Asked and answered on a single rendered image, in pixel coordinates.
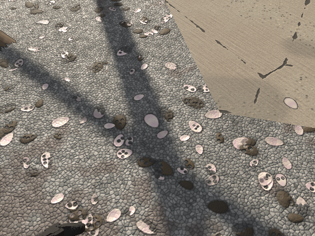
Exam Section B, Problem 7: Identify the robot left hand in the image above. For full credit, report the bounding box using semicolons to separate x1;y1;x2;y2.
37;222;86;236

